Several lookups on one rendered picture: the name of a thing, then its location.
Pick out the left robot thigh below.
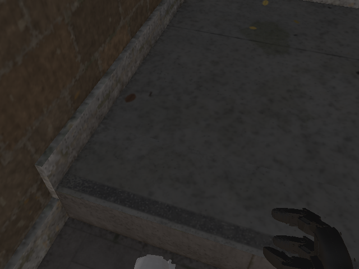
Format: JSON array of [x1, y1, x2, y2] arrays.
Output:
[[135, 254, 176, 269]]

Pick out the robot right hand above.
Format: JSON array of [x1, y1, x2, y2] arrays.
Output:
[[263, 208, 356, 269]]

